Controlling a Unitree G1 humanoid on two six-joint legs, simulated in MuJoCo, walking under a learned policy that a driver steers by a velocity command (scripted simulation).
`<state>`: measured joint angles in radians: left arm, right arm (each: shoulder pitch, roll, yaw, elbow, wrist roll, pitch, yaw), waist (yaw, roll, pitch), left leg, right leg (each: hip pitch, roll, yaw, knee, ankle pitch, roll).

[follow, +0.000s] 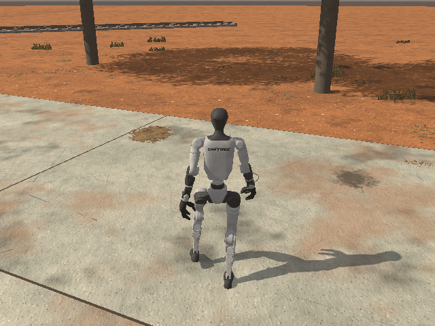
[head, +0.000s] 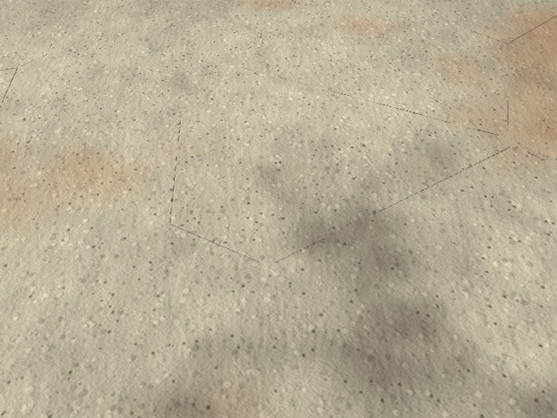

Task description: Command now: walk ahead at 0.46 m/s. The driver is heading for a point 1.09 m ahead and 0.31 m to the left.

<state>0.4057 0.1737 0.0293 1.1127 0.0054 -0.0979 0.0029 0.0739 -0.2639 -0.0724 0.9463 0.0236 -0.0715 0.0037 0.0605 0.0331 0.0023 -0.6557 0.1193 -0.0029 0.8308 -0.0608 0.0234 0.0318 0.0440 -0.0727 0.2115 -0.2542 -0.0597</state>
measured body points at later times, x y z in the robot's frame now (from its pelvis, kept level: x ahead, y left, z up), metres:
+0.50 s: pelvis +0.29 +0.06 +0.00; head +0.30 +0.06 +0.45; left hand +0.43 +0.32 -0.12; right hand +0.29 -0.20 -0.14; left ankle +0.29 +0.14 -0.75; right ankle +0.40 -0.12 -0.67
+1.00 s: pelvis +0.58 -0.02 +0.00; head +0.60 -0.03 +0.45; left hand +0.61 +0.25 -0.13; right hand +0.69 -0.29 -0.14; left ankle +0.62 +0.16 -0.66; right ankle +0.59 -0.10 -0.75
